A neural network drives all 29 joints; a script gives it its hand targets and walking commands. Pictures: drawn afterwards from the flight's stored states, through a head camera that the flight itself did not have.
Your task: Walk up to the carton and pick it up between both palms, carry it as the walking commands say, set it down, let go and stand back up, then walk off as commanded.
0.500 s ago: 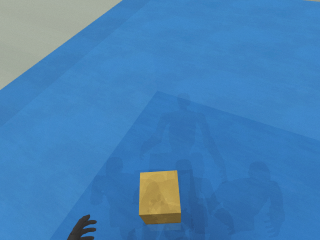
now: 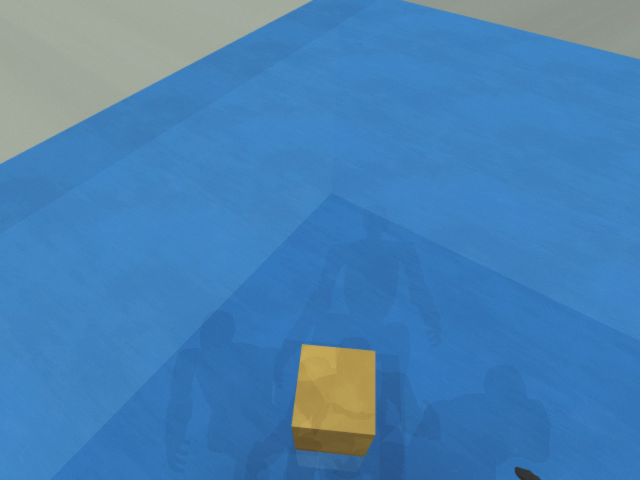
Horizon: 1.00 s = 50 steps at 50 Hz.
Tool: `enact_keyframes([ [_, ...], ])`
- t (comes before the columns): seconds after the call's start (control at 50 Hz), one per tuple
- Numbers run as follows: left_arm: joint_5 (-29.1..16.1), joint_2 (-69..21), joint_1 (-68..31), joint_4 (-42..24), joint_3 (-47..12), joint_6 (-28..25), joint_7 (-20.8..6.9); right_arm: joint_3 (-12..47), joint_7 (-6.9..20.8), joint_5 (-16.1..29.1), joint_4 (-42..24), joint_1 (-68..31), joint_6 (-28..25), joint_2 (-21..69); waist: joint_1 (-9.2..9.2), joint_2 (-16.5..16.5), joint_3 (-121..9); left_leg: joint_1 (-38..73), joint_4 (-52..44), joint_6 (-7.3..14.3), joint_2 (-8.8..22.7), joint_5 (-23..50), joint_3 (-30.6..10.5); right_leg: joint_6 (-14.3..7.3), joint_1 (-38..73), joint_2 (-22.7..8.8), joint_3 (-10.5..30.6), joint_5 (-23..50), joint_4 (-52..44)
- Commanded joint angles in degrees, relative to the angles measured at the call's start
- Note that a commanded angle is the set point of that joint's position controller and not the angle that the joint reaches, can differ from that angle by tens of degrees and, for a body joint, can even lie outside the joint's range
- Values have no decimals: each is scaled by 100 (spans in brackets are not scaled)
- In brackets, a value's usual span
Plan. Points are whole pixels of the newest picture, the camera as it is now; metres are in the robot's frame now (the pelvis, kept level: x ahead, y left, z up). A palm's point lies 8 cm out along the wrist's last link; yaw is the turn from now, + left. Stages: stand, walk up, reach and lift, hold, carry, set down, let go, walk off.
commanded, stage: walk up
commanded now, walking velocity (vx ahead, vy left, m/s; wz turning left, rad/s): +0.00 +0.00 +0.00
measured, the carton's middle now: (334, 401) +0.41 +0.00 -0.65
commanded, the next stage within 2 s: stand in 0.94 s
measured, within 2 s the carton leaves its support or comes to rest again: neither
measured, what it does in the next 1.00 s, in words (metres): stands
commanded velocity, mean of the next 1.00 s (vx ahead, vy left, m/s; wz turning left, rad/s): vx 0.00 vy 0.00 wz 0.00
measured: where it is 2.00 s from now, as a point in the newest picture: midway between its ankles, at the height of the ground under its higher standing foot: outside the picture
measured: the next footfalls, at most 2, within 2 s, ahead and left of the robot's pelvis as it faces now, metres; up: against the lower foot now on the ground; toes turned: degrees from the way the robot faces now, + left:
none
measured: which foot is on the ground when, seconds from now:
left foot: down 0.00-1.00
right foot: down 0.00-1.00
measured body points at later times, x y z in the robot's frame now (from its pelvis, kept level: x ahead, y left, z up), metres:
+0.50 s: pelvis +0.02 +0.02 +0.01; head +0.03 +0.03 +0.45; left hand +0.03 +0.26 -0.15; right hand +0.02 -0.22 -0.15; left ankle -0.02 +0.11 -0.74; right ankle +0.02 -0.13 -0.74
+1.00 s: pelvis +0.01 +0.01 +0.01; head +0.02 +0.01 +0.45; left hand +0.01 +0.24 -0.15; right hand +0.02 -0.24 -0.15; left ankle -0.02 +0.11 -0.74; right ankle +0.02 -0.13 -0.74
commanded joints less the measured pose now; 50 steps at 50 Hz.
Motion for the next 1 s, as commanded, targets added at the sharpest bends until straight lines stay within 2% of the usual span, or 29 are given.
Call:
enact_keyframes([
  [0.0,-57,294,-118,-228,0,16,-40,-96,-24,6,-88,164,-37,-903,-203,1058,243,-24,-1351,481,1341,443,-1136,-74,-179,106,105,-253,-63],
  [0.02,-47,277,-36,-130,-16,3,-51,-72,-44,21,-52,132,-42,-803,-155,1019,292,29,-1327,407,1157,495,-969,-69,-68,119,69,49,-218],
  [0.08,-25,217,196,98,-31,-53,-36,-69,-76,26,89,227,-115,-653,-115,942,189,112,-1162,411,960,830,-808,-86,397,31,42,578,-632],
  [0.16,-10,257,149,281,-10,-78,-24,-40,-86,44,313,410,-137,-547,-124,485,461,-87,-1309,332,810,225,-785,-80,594,-107,161,822,-761],
  [0.28,-21,212,124,400,-6,-114,42,-18,-107,28,542,651,-202,-380,-156,288,296,200,-983,273,647,1219,-546,-98,790,-231,178,1269,-858],
  [0.42,-41,207,63,405,23,-116,92,-1,-150,24,660,899,-206,-273,-194,172,163,243,-821,228,573,1601,-437,-140,958,-310,156,1712,-819],
  [0.68,-47,188,28,386,33,-135,112,-1,-187,21,684,1126,-166,-196,-244,188,175,211,-747,176,531,1417,-376,-213,844,-350,161,1805,-822],
  [0.98,-43,187,78,399,17,-197,91,2,-161,20,728,1155,-200,-196,-246,139,251,87,-834,157,500,900,-431,-270,673,-356,281,1309,-1002],
])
